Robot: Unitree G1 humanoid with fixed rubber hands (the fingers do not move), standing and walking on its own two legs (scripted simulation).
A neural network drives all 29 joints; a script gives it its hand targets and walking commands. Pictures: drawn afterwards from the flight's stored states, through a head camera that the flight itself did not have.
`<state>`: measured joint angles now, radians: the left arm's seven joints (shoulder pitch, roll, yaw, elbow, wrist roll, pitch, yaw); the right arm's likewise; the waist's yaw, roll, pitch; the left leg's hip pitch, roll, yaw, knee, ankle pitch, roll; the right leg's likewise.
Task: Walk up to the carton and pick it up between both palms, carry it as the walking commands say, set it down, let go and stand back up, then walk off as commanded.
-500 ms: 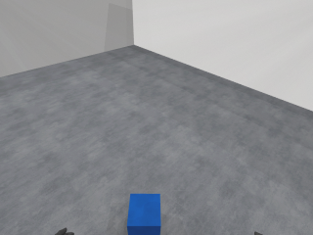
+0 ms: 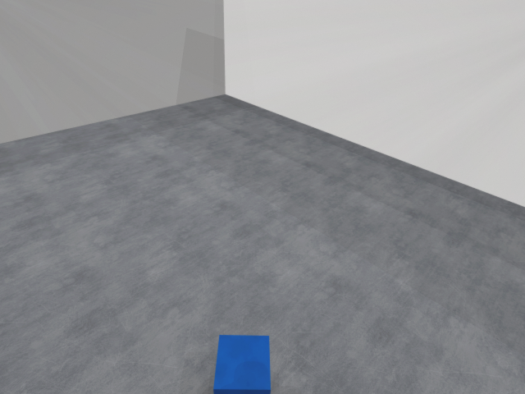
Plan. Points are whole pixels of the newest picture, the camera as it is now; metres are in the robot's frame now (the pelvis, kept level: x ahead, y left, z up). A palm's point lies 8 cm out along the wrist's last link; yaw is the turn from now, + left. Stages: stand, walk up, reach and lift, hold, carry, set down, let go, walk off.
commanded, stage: stand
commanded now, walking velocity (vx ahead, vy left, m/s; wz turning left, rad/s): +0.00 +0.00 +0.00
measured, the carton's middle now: (242, 377) +0.50 +0.05 -0.66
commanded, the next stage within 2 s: walk off in 1.00 s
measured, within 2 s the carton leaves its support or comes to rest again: neither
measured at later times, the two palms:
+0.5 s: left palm out of the picture +0.03 +0.27 -0.12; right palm out of the picture +0.04 -0.28 -0.10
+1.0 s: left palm out of the picture +0.02 +0.28 -0.13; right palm out of the picture +0.02 -0.28 -0.11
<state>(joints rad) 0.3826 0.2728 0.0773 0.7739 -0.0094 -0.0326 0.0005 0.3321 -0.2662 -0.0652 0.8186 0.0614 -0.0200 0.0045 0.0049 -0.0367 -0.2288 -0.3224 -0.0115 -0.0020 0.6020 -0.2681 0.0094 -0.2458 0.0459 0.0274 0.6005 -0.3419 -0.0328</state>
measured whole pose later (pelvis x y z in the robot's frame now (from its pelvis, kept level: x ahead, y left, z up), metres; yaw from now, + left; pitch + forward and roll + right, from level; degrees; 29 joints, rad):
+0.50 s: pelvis -0.02 +0.00 +0.00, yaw +0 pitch -2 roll +0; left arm 0.37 0.27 0.07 0.89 -0.01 -0.03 0.01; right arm 0.33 -0.27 -0.07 0.94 0.06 -0.02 0.00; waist 0.00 -0.04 -0.18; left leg -0.32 -0.01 0.00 0.60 -0.25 0.01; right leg -0.25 0.05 0.03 0.60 -0.32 -0.03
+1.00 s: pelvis -0.03 +0.01 +0.00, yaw +0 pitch -3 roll -1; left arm 0.31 0.27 0.07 0.97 -0.01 -0.04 0.01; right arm 0.29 -0.27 -0.07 0.99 0.06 -0.02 0.00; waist 0.00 -0.04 -0.09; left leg -0.32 -0.01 0.00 0.60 -0.23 0.02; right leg -0.25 0.05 0.03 0.60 -0.30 -0.03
